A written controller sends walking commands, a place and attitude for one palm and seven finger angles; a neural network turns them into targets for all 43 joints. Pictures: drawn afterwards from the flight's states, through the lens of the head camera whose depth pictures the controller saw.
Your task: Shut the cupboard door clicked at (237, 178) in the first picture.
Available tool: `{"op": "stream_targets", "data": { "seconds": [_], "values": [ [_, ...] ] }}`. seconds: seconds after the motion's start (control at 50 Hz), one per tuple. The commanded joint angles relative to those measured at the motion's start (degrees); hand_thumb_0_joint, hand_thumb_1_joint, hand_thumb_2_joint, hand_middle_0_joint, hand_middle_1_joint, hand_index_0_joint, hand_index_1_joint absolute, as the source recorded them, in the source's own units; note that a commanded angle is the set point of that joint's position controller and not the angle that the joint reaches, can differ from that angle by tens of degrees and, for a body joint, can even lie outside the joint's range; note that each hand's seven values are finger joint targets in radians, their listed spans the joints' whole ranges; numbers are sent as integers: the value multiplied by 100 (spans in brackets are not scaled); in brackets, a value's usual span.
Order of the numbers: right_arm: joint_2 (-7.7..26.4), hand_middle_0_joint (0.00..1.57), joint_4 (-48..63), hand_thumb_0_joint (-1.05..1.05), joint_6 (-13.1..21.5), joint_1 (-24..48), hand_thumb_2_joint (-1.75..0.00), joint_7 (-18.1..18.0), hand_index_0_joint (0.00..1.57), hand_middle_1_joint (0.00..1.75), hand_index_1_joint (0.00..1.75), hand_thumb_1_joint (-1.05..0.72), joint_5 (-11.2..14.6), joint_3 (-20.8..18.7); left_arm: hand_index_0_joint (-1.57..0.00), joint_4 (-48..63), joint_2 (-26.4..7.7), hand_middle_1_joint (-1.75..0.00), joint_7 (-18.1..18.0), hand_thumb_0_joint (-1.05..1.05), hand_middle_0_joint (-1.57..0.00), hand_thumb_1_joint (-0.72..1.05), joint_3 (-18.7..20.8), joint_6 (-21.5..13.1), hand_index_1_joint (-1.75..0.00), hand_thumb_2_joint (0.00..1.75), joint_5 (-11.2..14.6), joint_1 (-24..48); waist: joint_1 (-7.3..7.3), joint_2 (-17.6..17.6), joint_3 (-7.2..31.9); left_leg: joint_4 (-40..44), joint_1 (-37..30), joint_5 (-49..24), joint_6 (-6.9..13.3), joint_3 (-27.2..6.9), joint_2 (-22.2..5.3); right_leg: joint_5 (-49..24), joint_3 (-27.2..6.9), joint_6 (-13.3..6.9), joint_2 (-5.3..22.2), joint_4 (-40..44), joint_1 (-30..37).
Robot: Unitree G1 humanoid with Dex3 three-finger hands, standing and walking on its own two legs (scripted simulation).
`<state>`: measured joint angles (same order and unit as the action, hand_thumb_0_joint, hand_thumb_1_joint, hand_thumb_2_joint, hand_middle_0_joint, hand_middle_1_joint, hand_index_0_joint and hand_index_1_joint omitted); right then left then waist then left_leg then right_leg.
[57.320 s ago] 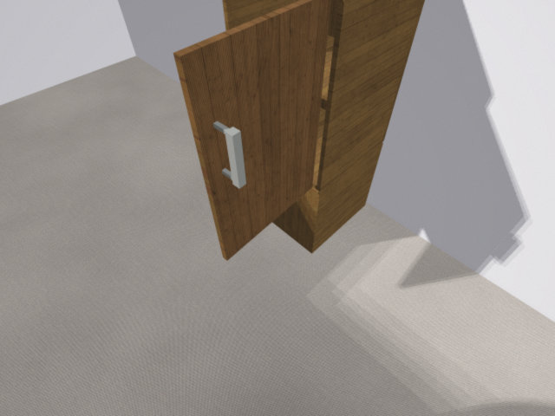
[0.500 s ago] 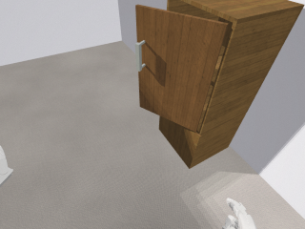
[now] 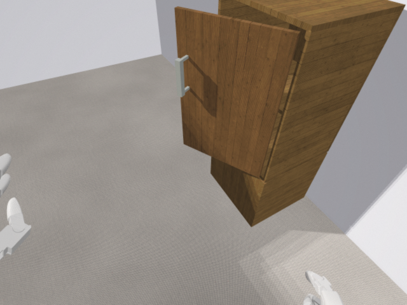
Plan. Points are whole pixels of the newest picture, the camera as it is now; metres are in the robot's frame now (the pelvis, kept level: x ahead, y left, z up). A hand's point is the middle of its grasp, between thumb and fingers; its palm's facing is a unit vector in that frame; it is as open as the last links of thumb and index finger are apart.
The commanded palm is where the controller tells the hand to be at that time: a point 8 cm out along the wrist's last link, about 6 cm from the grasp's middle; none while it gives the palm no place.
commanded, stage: let the arm hang, fingers relaxed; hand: left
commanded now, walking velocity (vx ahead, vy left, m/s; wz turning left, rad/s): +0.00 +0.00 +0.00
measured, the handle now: (183, 76) +0.85 +0.12 +0.04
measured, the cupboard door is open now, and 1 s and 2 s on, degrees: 29 29 29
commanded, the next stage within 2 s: look to check the result in 1.18 s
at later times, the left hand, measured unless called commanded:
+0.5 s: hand out of the picture -0.04 +0.20 -0.18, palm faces +0.05 -0.98 -0.17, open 7.1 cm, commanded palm none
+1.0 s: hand out of the picture -0.08 +0.21 -0.17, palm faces +0.04 -0.97 -0.23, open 7.4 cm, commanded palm none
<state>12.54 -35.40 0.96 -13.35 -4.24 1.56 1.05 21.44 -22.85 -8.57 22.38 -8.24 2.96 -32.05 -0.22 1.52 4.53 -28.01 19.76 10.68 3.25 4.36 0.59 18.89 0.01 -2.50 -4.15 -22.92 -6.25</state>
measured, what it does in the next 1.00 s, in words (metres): stands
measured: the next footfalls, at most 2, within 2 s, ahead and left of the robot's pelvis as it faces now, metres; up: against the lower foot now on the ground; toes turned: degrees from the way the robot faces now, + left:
none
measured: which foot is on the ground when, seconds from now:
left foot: down 0.00-1.00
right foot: down 0.00-1.00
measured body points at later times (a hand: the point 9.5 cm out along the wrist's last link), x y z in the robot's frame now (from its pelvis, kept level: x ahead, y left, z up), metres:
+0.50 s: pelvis -0.03 +0.01 +0.00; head -0.01 +0.05 +0.45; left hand -0.04 +0.25 -0.17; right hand +0.00 -0.24 -0.13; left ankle +0.04 +0.08 -0.74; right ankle -0.08 -0.09 -0.74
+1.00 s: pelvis -0.04 +0.02 +0.01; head -0.05 +0.02 +0.46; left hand -0.08 +0.26 -0.15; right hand -0.01 -0.23 -0.15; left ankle +0.04 +0.08 -0.74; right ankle -0.08 -0.09 -0.74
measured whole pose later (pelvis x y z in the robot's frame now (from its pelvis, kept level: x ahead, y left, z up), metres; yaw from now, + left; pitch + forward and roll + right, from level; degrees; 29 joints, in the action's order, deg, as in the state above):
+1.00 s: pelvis -0.04 +0.02 +0.01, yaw +1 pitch -1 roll +0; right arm 12.9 -63.5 -1.4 -13.7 -1.0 -0.6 -1.2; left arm -65.4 -11.4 -1.4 0.5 0.3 -1.6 -20.3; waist 0.2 0.7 0.9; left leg -17.5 14.8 2.4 4.9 4.2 3.8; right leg 15.8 0.8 -1.3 -1.3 -22.4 -5.8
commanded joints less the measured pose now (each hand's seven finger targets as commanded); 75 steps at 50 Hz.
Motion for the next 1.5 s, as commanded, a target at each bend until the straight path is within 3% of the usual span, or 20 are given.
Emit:
{"op": "stream_targets", "data": {
  "seconds": [0.0, 0.04, 0.06, 0.08, 0.1, 0.18, 0.22, 0.26, 0.34, 0.42, 0.44, 0.5, 0.58, 0.64, 0.74, 0.92, 1.08, 1.24, 1.36, 1.48],
  "values": [
    [606, 20, 902, 0, 336, 686, -90, -110, 20, 30, 30, -90, -18, -209, -20, 1566, -1200, -30, -135, 0, -20, 90, 661, -393, -30, 90, -24, 576, 28, -31, 388, 72, -1005, -1373, -50, -627, -586, -2215, -461, 455, 886, 273, -528],
    [613, 20, 916, 0, 353, 663, -90, -121, 20, 30, 30, -90, -35, -207, -20, 1813, -1265, -30, -162, 0, -20, 90, 701, -437, -30, 90, -42, 695, 30, 257, 382, 114, -1028, -1352, -49, -679, -580, -1951, -455, 423, 850, 263, -548],
    [1205, 20, 54, 0, 796, 1032, -90, 394, 20, 30, 30, -90, 64, -345, -20, -2611, 61, -30, 527, 0, -20, 90, -1852, 212, -30, 90, -121, 663, -193, 113, -293, -679, -796, -2453, -48, -865, -820, -2100, 73, 104, 1072, -507, -1225],
    [1495, 20, -251, 0, 525, 483, -90, 438, 20, 30, 30, -90, -69, -469, -20, -2849, -54, -30, 698, 0, -20, 90, -1636, 739, -30, 90, -289, 728, -106, 194, 98, -533, -856, -2109, -34, -910, -817, -1739, -433, 40, 1119, -307, -1047],
    [1424, 20, -196, 0, 397, 389, -90, 408, 20, 30, 30, -90, -78, -447, -20, -2795, -33, -30, 733, 0, -20, 90, -1641, 899, -30, 90, -311, 695, -92, 272, -19, -563, -835, -1730, -34, -886, -813, -1379, -424, -5, 1094, -285, -1168],
    [1239, 20, -353, 0, 174, 327, -90, 407, 20, 30, 30, -90, -209, -286, -20, -3888, -7, -30, 774, 0, -20, 90, -1834, 820, -30, 90, -387, 1237, -41, -897, -136, -424, -355, -1359, 70, -1220, -765, -1023, -499, -142, 1014, -320, -942],
    [1244, 20, -479, 0, 84, 327, -90, 409, 20, 30, 30, -90, -253, -259, -20, -4523, -9, -30, 758, 0, -20, 90, -1904, 814, -30, 90, -393, 1469, -71, -1129, -232, -264, -398, -1291, 58, -1290, -702, -905, -595, -202, 1034, -252, -919],
    [1154, 20, -673, 0, -3, 281, -90, 414, 20, 30, 30, -90, -287, -194, -20, -5167, 41, -30, 718, 0, -20, 90, -2013, 851, -30, 90, -378, 1532, -60, -866, -330, -8, -461, -1240, 46, -1348, -694, -580, -611, -167, 988, -154, -857],
    [942, 20, -1139, 0, -98, 228, -90, 387, 20, 30, 30, -90, -307, -111, -20, -6317, 212, -30, 703, 0, -20, 90, -2093, 906, -30, 90, -346, 1322, 5, 430, -447, 770, -390, -115, 38, -1502, -683, 85, -562, -95, 842, 0, -563],
    [748, 20, -1565, 0, -124, 29, -90, 319, 20, 30, 30, -90, -296, -133, -20, -7183, 374, -30, 712, 0, -20, 90, -2033, 890, -30, 90, -357, 912, 84, 989, -199, 1166, -433, 649, 34, -1563, -677, -15, -430, -133, 791, 120, -161],
    [736, 20, -1662, 0, -127, -3, -90, 307, 20, 30, 30, -90, -283, -146, -20, -7360, 372, -30, 720, 0, -20, 90, -2050, 885, -30, 90, -355, 860, 91, 1000, -196, 1247, -435, 773, 30, -1567, -679, -34, -407, -140, 783, 156, -122],
    [748, 20, -1922, 0, -120, -149, -90, 262, 20, 30, 30, -90, -244, -194, -20, -7781, 424, -30, 727, 0, -20, 90, -2094, 849, -30, 90, -357, 834, 50, 347, -376, 1272, -586, 686, 25, -1539, -693, -82, -442, -155, 838, 412, -231],
    [796, 20, -2226, 0, -119, -321, -90, 225, 20, 30, 30, -90, -212, -250, -20, -8191, 430, -30, 710, 0, -20, 90, -2122, 820, -30, 90, -366, 797, -18, -73, -665, 1375, -817, 731, 37, -1535, -739, 8, -477, -166, 846, 596, -535],
    [864, 20, -2403, 0, -142, -365, -90, 208, 20, 30, 30, -90, -221, -297, -20, -8399, 456, -30, 691, 0, -20, 90, -2136, 839, -30, 90, -377, 735, -30, -237, -956, 1615, -805, 1207, 38, -1612, -803, 258, -455, -148, 789, 576, -774],
    [909, 20, -2541, 0, -159, -307, -90, 214, 20, 30, 30, -90, -230, -355, -20, -8600, 455, -30, 676, 0, -20, 90, -2119, 856, -30, 90, -409, 573, 14, -295, -962, 1815, -748, 1539, 19, -1567, -802, 435, -434, -134, 732, 507, -825],
    [910, 20, -2628, 0, -130, -157, -90, 240, 20, 30, 30, -90, -226, -390, -20, -8614, 338, -30, 676, 0, -20, 90, -2071, 821, -30, 90, -432, 739, 22, -262, -1024, 1746, -808, 1236, -19, -1376, -683, 429, -504, -124, 804, 665, -932],
    [964, 20, -2631, 0, -99, -73, -90, 243, 20, 30, 30, -90, -232, -387, -20, -8579, 229, -30, 698, 0, -20, 90, -2054, 790, -30, 90, -421, 1038, -18, 49, -1042, 1656, -863, 1023, -49, -1343, -657, 335, -582, -138, 861, 767, -922],
    [1059, 20, -2653, 0, -53, 8, -90, 245, 20, 30, 30, -90, -228, -358, -20, -8545, 113, -30, 712, 0, -20, 90, -2052, 752, -30, 90, -393, 1345, -36, -41, -900, 1462, -1045, 483, -53, -1278, -657, 65, -641, -150, 943, 850, -760],
    [1115, 20, -2693, 0, -10, 59, -90, 241, 20, 30, 30, -90, -200, -335, -20, -8537, 9, -30, 690, 0, -20, 90, -2067, 690, -30, 90, -378, 1527, -46, -304, -656, 1052, -1355, -620, -32, -1085, -690, -689, -679, -95, 1038, 945, -538],
    [1085, 20, -2755, 0, 5, 152, -90, 231, 20, 30, 30, -90, -201, -290, -20, -8539, -6, -30, 654, 0, -20, 90, -2082, 682, -30, 90, -358, 1664, -55, -258, -467, 854, -1445, -1268, -30, -976, -734, -1637, -632, -14, 1122, 865, -188]
  ]
}}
